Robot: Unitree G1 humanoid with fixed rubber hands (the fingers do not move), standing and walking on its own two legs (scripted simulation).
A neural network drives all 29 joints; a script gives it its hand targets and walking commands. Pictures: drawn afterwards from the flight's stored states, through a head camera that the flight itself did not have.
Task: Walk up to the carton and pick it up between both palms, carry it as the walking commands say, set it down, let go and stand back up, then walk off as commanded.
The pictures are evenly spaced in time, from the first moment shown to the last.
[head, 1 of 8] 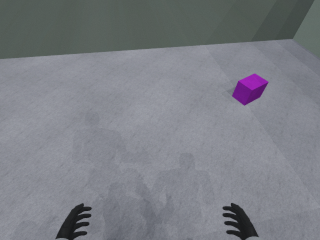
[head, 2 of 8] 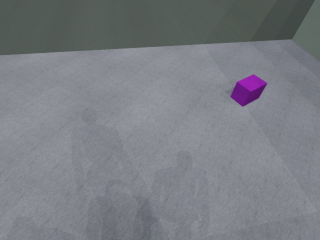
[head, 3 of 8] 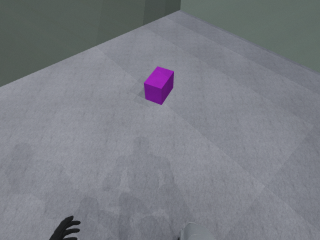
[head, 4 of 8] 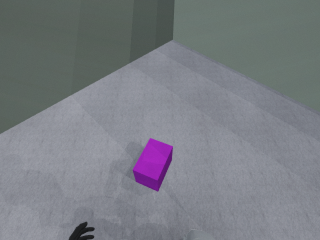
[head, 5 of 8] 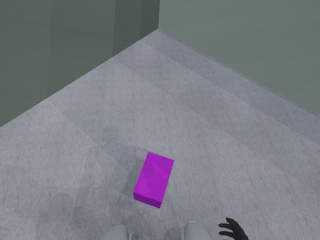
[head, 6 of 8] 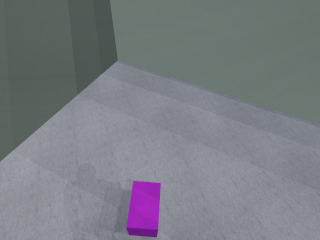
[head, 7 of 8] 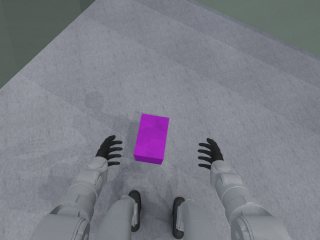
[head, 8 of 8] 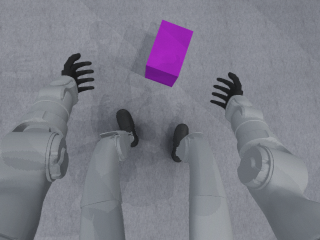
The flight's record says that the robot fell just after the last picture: yes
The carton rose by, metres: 0.00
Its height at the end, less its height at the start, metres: +0.00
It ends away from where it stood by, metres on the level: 0.00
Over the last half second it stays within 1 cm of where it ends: yes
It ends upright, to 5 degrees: yes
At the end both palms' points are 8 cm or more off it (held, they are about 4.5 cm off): yes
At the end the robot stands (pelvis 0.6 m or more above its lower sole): yes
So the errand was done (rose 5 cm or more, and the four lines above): no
